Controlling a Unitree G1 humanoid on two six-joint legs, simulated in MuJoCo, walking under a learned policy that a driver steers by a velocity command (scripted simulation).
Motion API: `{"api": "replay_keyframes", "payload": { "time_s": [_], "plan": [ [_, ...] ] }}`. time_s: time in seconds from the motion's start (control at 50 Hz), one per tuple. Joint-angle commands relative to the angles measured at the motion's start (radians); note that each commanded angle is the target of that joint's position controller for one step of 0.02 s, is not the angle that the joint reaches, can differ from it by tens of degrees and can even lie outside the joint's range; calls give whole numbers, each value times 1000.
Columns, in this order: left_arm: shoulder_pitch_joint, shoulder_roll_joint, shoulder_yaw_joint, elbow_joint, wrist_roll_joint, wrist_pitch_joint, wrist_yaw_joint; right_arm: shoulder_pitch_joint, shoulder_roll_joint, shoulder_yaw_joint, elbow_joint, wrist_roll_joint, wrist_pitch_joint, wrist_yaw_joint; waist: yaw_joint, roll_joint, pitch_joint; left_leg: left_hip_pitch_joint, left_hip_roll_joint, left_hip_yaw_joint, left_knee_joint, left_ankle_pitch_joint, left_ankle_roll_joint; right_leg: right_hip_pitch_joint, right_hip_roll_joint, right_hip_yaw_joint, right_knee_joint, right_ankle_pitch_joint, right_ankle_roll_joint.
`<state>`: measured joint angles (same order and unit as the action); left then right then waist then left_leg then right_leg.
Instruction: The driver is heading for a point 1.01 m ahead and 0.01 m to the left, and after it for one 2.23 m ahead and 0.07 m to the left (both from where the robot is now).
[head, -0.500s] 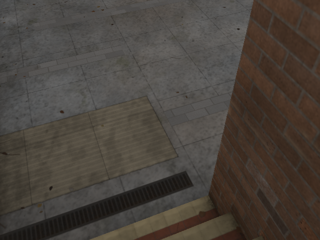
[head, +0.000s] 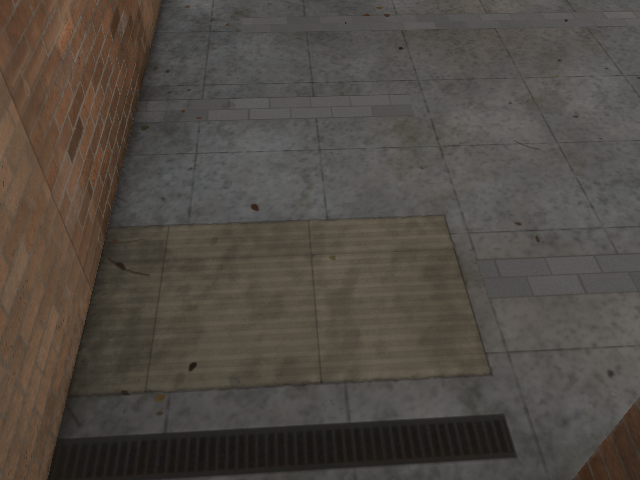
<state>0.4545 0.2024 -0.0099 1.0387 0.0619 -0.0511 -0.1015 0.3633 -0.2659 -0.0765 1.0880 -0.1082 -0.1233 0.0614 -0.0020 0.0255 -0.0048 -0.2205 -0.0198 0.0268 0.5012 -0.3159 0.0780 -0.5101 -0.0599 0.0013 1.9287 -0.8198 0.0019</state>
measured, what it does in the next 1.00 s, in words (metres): goes down: right foot 0.20 m lower, then left foot 0.21 m lower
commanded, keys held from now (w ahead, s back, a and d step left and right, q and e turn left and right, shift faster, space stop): w+q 0.28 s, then w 0.22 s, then w+e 0.50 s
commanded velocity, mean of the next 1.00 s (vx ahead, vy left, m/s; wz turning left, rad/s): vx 0.50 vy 0.00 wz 0.10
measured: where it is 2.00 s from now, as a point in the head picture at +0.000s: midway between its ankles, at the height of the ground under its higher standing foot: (298, 449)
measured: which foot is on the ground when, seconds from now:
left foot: down 0.00-0.34, up 0.36-0.78, down 0.80-1.00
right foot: up 0.00-0.32, down 0.34-0.82, up 0.84-1.00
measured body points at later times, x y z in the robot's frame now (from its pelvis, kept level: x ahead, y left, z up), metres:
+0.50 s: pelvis +0.26 +0.00 -0.22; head +0.25 +0.00 +0.23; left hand +0.14 +0.23 -0.37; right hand +0.34 -0.22 -0.36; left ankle +0.29 +0.15 -0.76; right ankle +0.24 -0.08 -0.94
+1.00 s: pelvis +0.52 +0.09 -0.43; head +0.51 +0.09 +0.02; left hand +0.54 +0.33 -0.58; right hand +0.49 -0.15 -0.58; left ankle +0.46 +0.17 -1.15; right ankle +0.65 -0.04 -1.04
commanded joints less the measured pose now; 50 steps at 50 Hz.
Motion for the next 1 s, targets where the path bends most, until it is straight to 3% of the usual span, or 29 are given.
{"api": "replay_keyframes", "payload": {
  "time_s": [0.02, 0.04, 0.06, 0.08, 0.1, 0.16, 0.2, 0.3, 0.34, 0.36, 0.38, 0.4, 0.42, 0.46, 0.5, 0.54, 0.58, 0.7, 0.74, 0.8, 0.82, 0.84, 0.86, 0.88, 0.9, 0.92, 0.94, 0.98, 1.0],
  "plan": [
    [-185, 86, 18, -205, -38, -64, 40, 327, -62, 9, 95, 7, 17, 29, -93, 15, 92, 360, 418, -570, 12, 286, 321, -890, -74, 125, -53, 180, -62],
    [-105, 17, -10, -158, 12, -59, 67, 242, 83, 65, 59, -19, 21, 20, -15, -115, 144, 120, 353, -429, 23, 316, 237, -768, -153, 206, -419, 547, -86],
    [-112, 27, -3, -136, 25, -50, 71, 161, 74, 75, 42, -20, 15, 10, 20, -61, 175, -137, 267, -370, 11, 294, 243, -576, -137, 141, -509, 644, -93],
    [-114, 29, 2, -103, 42, -35, 60, 73, 126, 101, -9, 23, 2, -1, 14, -61, 165, -440, 165, -203, -22, 218, 231, -249, -119, 66, -815, 959, -86],
    [-122, -12, -19, -100, 58, -27, 30, 61, 65, 102, -20, 13, -14, -2, 36, 52, 135, -635, 84, -159, 19, 162, 213, -10, -72, 3, -715, 1094, -60],
    [-142, 41, -25, -126, 50, -38, 21, 113, 54, 121, -43, 20, -44, -57, -9, -75, 50, -712, -36, -140, 280, -46, 143, 163, -24, 12, -1111, 1517, -21],
    [-197, 59, -20, -192, 26, -32, 40, 79, -51, 99, -88, 3, -34, -45, 6, 3, 61, -821, -24, -206, 323, -182, 155, 385, 46, -70, -1102, 1277, 41],
    [-300, 110, 3, -239, 40, -6, 37, 222, -51, 77, -113, 39, 8, -12, -77, -7, 118, -111, 29, -602, 638, 22, 208, 106, -23, 106, -1790, 999, -65],
    [304, 172, 51, -14, 37, -58, 52, 160, -28, 83, -139, 29, 41, 55, 122, -68, -25, -461, -71, -457, 1096, 244, 113, 819, -41, -55, -1656, 1229, -115],
    [430, 275, 93, 11, 25, -51, 40, 381, 130, 94, -89, 59, 27, 91, 61, -331, -259, -880, -199, -274, 1630, -461, 10, 1264, -269, 119, -1232, 1885, -362],
    [349, 333, 109, -32, 51, -31, 8, 370, 42, 73, -153, 96, 32, 90, 83, -185, -247, -1131, -204, -202, 1792, -481, -13, 1251, -372, 271, -1209, 2009, -464],
    [205, 292, 121, -56, 100, -11, 11, 244, 38, 81, -221, 85, 46, 76, 133, -118, -149, -1328, -88, -220, 1651, -379, -38, 1179, -455, 420, -1343, 1419, -462],
    [135, 148, 74, -35, 81, -1, 13, 140, 20, 85, -227, 60, 57, 49, 93, -11, -4, -1371, -9, -244, 1578, -229, -18, 915, -404, 414, -1433, 887, -400],
    [33, -126, -13, -29, 84, -25, 51, 151, 80, 109, -175, 26, 55, 24, -43, 65, 172, -1089, 139, -245, 1075, 281, 49, 311, -199, 179, -1497, 795, -259],
    [-24, -82, -14, -24, 17, -85, 79, 56, 65, 101, -167, 7, 54, 57, -20, -11, 145, -641, 130, -80, 694, 642, 46, -155, -57, 14, -1524, 685, -254],
    [-18, 3, -18, 22, 32, -122, 91, -30, 107, 129, -201, 5, 44, 90, -32, -68, 98, -492, 175, -125, 727, 849, -19, -278, -35, 103, -1442, 600, -252],
    [-4, 60, -21, -19, 17, -139, 114, -111, -4, 111, -216, -15, 37, 66, 11, 16, 50, -378, 134, -81, 376, 1064, -29, -237, 11, 73, -1314, 524, -221],
    [234, 79, -21, 24, -6, -91, 105, -401, -15, 120, -327, -21, 76, 36, 171, -39, 150, -580, 106, -110, -127, 632, -93, 304, -55, 438, -1042, 428, -302],
    [178, 95, -12, 16, 27, -76, 72, -251, -21, 116, -288, -46, 62, 43, 100, -75, 87, -311, 70, -49, 105, 594, -70, 187, -46, 444, -916, 621, -290],
    [67, 116, 0, -19, -2, -43, 28, 202, -148, 42, -152, 40, 23, -9, -122, 93, 36, 458, 114, -8, -390, 688, 11, -135, 119, 280, -481, 567, -171],
    [175, 64, 8, 9, 23, -46, -29, 439, -239, -2, -79, 43, 32, 9, -138, 264, -205, 1014, 289, -106, 116, 1208, 213, -508, 234, 168, 27, 118, -86],
    [229, 56, 11, -26, -29, -56, -48, 397, -254, -6, -87, 14, 45, 41, -105, 148, -304, 1067, 411, -184, 241, 1247, 285, -743, 193, 95, 234, 18, -87],
    [144, 39, 6, -74, -43, -55, -50, 331, -200, -1, -117, -37, 56, 29, -139, 58, -227, 948, 440, -218, 202, 1139, 285, -848, 130, 87, 192, 83, -82],
    [83, 7, -2, -127, -30, -51, -23, 234, -169, 1, -124, -27, 71, 20, -115, 74, -99, 717, 548, -440, 57, 483, 329, -961, 51, 148, 149, 200, -79],
    [9, 62, 17, -120, -12, -52, 4, 218, -35, 34, -101, -12, 72, 17, -87, -35, 72, 418, 493, -421, -28, 149, 294, -956, -9, 167, 43, 354, -96],
    [-7, 7, -8, -109, 28, -42, 22, 132, 160, 108, -106, -38, 53, -6, -4, -139, 189, 100, 416, -269, -65, 172, 206, -802, -106, 235, -385, 726, -134],
    [-43, 10, 9, -72, 30, -47, 12, 23, 183, 123, -129, 2, 22, -28, 29, -148, 222, -244, 306, -92, -134, 257, 199, -451, -105, 168, -746, 1000, -135],
    [-53, -52, -7, -57, 68, -24, -31, -16, 47, 94, -112, 17, -16, -47, 58, 76, 129, -498, 213, -3, -99, 113, 183, -98, -50, 29, -621, 1131, -132],
    [-59, -36, -9, -71, 87, -27, -44, 5, 93, 111, -95, 14, -28, -63, 53, 5, 130, -421, 233, -17, -56, 133, 161, -176, -77, 107, -803, 1283, -138]
  ]
}}
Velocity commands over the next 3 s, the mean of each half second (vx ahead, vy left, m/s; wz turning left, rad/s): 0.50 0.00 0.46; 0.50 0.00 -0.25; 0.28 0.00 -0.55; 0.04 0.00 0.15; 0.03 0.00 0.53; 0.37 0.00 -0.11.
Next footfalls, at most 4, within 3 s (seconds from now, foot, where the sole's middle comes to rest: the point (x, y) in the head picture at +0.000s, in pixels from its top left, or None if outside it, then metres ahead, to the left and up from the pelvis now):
0.34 right None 0.28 -0.07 -0.98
0.80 left None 0.50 0.18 -1.19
1.28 right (338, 458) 0.85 -0.05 -1.39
1.58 left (265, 417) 0.99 0.19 -1.39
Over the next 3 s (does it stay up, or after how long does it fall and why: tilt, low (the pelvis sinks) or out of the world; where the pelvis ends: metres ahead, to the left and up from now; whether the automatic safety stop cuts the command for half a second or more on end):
stays up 1.10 0.14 -0.62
